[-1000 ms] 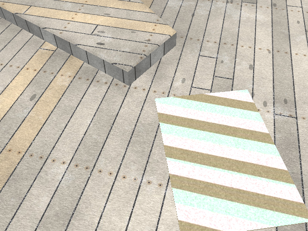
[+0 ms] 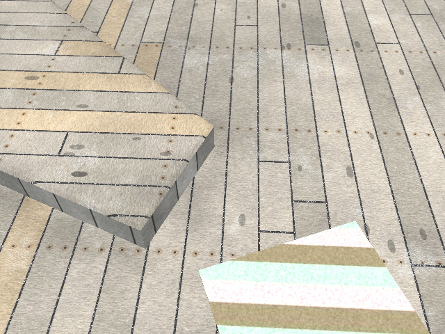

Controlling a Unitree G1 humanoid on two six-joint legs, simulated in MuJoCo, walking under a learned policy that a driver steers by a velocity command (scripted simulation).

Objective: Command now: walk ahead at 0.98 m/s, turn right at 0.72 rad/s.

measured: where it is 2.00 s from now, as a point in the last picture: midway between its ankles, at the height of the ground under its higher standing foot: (232, 192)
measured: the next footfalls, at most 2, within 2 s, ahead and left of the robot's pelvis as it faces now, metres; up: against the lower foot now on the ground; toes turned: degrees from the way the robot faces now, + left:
right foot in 0.14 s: +0.32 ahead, -0.03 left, +0.00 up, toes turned -11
left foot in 0.50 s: +0.64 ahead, +0.02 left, +0.00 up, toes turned -40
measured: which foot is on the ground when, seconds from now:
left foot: down 0.00-0.14, up 0.16-0.48, down 0.50-0.82, up 0.84-1.00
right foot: up 0.00-0.12, down 0.14-0.50, up 0.52-0.80, down 0.82-1.00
